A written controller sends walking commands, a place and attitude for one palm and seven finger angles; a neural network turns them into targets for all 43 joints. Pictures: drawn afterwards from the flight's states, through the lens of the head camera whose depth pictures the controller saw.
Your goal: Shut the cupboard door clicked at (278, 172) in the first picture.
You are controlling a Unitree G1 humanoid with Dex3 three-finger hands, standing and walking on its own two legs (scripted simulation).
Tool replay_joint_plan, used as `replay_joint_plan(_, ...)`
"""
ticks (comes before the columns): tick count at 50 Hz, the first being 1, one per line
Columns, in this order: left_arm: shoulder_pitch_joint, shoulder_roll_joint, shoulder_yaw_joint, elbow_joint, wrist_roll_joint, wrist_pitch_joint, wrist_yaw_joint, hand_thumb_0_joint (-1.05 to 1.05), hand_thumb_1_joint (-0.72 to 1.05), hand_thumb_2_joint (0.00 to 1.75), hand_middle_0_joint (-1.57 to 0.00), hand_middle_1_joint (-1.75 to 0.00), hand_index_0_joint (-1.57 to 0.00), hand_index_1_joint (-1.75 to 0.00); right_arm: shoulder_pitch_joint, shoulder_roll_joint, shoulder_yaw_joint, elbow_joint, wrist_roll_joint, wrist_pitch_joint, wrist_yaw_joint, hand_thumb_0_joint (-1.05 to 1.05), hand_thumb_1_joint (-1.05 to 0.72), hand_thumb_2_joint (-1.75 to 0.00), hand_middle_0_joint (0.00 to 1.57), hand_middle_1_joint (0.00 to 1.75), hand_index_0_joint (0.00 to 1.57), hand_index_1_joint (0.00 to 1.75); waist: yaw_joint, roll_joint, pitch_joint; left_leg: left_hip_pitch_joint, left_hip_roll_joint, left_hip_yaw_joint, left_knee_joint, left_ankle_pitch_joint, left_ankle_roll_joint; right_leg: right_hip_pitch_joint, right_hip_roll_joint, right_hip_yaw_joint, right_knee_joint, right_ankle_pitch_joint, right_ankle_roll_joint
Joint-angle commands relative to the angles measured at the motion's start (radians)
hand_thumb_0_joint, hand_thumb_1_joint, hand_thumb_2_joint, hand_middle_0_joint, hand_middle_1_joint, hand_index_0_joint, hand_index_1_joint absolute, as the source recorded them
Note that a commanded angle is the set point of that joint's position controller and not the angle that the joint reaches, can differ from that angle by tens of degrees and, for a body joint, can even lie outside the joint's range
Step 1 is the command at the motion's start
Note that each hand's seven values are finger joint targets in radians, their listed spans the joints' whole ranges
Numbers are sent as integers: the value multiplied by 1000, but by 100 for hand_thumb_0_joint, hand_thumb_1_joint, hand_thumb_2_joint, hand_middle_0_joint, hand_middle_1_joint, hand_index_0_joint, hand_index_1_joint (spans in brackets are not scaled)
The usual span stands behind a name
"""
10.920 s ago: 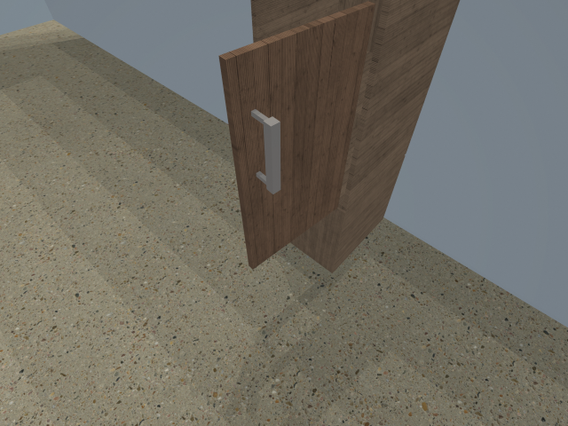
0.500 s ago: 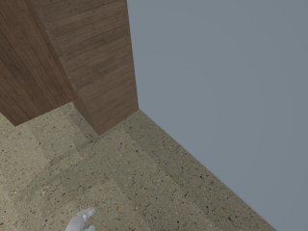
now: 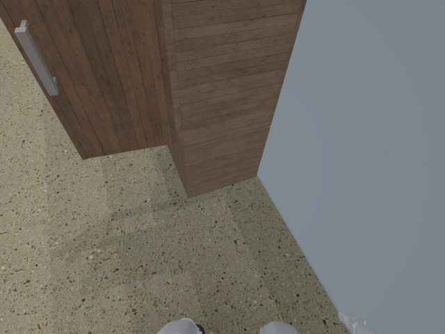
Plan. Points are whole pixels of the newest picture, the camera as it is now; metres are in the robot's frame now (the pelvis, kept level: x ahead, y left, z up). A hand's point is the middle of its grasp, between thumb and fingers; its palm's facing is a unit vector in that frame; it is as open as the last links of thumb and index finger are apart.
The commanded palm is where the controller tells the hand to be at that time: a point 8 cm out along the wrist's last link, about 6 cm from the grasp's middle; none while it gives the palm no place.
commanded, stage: turn to face it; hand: left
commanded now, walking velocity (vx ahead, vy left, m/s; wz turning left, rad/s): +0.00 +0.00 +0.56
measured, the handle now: (40, 59) +0.65 +0.50 +0.08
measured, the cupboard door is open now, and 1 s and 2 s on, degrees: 84 84 84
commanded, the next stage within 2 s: take the last steps up to it in 0.48 s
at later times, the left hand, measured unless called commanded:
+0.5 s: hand out of the picture +0.08 +0.14 -0.14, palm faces +0.24 -0.94 -0.24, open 7.4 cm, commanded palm none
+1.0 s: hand out of the picture +0.10 +0.18 -0.15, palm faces +0.37 -0.90 -0.24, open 7.4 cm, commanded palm none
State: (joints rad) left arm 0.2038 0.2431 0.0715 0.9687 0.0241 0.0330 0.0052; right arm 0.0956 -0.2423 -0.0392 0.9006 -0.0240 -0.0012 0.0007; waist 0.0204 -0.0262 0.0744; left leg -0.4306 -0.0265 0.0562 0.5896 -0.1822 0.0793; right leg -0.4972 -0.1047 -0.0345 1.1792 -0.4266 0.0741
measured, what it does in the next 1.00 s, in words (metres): walks ahead, turning left: right foot, then left foot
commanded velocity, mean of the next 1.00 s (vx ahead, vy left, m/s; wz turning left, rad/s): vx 0.13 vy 0.04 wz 0.26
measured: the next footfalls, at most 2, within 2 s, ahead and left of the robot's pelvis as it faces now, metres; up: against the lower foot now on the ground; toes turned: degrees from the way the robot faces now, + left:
right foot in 0.28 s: +0.10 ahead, -0.17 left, +0.00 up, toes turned +7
left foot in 0.66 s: +0.08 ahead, +0.08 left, +0.00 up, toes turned +20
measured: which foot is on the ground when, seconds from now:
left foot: down 0.00-0.28, up 0.30-0.64, down 0.66-1.00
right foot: up 0.00-0.26, down 0.28-0.66, up 0.68-0.98, down 1.00-1.00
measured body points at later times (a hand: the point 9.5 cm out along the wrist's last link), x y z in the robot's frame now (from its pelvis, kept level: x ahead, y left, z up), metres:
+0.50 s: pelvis +0.06 -0.06 +0.02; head +0.11 -0.06 +0.46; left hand +0.07 +0.19 -0.12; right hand +0.19 -0.29 -0.14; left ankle +0.02 +0.07 -0.66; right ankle +0.06 -0.17 -0.73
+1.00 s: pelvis +0.12 -0.03 +0.01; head +0.13 -0.03 +0.45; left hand +0.08 +0.23 -0.13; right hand +0.22 -0.24 -0.15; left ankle +0.05 +0.07 -0.72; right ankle +0.17 -0.13 -0.73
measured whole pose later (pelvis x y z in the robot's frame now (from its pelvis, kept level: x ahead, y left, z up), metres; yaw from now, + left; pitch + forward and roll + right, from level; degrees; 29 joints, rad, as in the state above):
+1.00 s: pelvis +0.12 -0.03 +0.01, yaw +21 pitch +0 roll +2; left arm 0.23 0.21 0.05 0.97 0.03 -0.01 -0.02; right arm 0.29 -0.18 -0.03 1.03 -0.02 0.00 0.00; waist 0.01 0.00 0.03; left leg -0.20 -0.04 0.01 0.54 -0.35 0.03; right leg -0.28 -0.07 -0.07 0.57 -0.33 0.01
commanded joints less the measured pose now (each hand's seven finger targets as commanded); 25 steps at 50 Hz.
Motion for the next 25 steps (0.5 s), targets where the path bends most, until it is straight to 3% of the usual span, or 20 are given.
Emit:
replay_joint_plan(1,52,57,13,-86,0,-11,3,0,90,90,-20,-30,-20,-30,61,-173,-53,-53,-1,-3,-9,0,-90,-90,20,30,20,30,-22,125,-166,165,248,-314,-291,25,87,-14,13,29,-93,45,4)
replay_joint_plan(3,23,60,12,-110,0,-10,6,0,90,90,-20,-30,-20,-30,72,-174,-60,-53,-1,5,-6,0,-90,-90,20,30,20,30,-33,133,-162,183,246,-341,-290,-14,91,-22,22,33,-149,38,5)
replay_joint_plan(8,-33,55,6,-149,-6,-15,12,0,90,90,-20,-30,-20,-30,94,-166,-72,-46,-6,18,-7,0,-90,-90,20,30,20,30,-48,172,-156,202,229,-389,-239,96,92,66,65,24,-360,-4,-4)
replay_joint_plan(11,17,60,7,-139,-10,-22,18,0,90,90,-20,-30,-20,-30,74,-154,-74,-50,-1,25,-8,0,-90,-90,20,30,20,30,-22,183,-158,138,203,-393,-184,191,71,227,97,16,-535,66,-16)
replay_joint_plan(12,52,69,12,-131,-13,-28,21,0,90,90,-20,-30,-20,-30,60,-143,-72,-56,5,26,-8,0,-90,-90,20,30,20,30,0,140,-165,86,178,-384,-146,178,46,332,92,18,-669,144,-22)
replay_joint_plan(13,86,109,21,-125,-8,-38,27,0,90,90,-20,-30,-20,-30,51,-114,-68,-63,13,25,-3,0,-90,-90,20,30,20,30,20,38,-174,-13,117,-328,-58,84,-5,458,6,106,-807,178,-47)
replay_joint_plan(14,103,188,36,-123,7,-48,32,0,90,90,-20,-30,-20,-30,54,-54,-60,-77,22,21,4,0,-90,-90,20,30,20,30,26,-204,-162,-167,-22,-157,124,-171,-87,535,-232,337,-891,290,-136)
replay_joint_plan(15,86,220,33,-136,7,-47,29,0,90,90,-20,-30,-20,-30,36,-70,-61,-91,12,22,9,0,-90,-90,20,30,20,30,27,-208,-131,-157,-44,-83,353,-418,-109,422,-391,396,-895,442,-242)
replay_joint_plan(16,61,165,24,-134,-1,-55,35,0,90,90,-20,-30,-20,-30,27,-83,-66,-62,4,39,8,0,-90,-90,20,30,20,30,14,-182,-105,-144,-6,-128,511,-380,-112,347,-336,352,-879,505,-247)
replay_joint_plan(17,18,142,14,-135,-4,-54,35,0,90,90,-20,-30,-20,-30,40,-71,-66,-44,4,49,10,0,-90,-90,20,30,20,30,-17,-190,-66,-166,11,-112,591,-331,-122,344,-274,271,-855,572,-233)
replay_joint_plan(18,2,114,8,-135,-7,-56,33,0,90,90,-20,-30,-20,-30,52,-67,-60,-32,4,51,12,0,-90,-90,20,30,20,30,-26,-184,-57,-179,26,-103,615,-287,-130,363,-234,191,-834,649,-219)
replay_joint_plan(20,32,104,7,-123,-4,-59,35,0,90,90,-20,-30,-20,-30,32,-43,-47,-27,8,48,15,0,-90,-90,20,30,20,30,-11,-184,-75,-168,32,-65,522,-279,-140,443,-202,93,-793,822,-197)
replay_joint_plan(22,96,121,8,-93,-4,-61,33,0,90,90,-20,-30,-20,-30,-3,-26,-35,-22,12,45,15,0,-90,-90,20,30,20,30,15,-163,-107,-130,21,-28,395,-286,-143,519,-197,64,-760,944,-189)
replay_joint_plan(25,137,144,12,-59,1,-58,31,0,90,90,-20,-30,-20,-30,-33,-14,-22,-14,15,40,14,0,-90,-90,20,30,20,30,33,-166,-105,-49,4,12,231,-293,-136,532,-203,60,-739,992,-192)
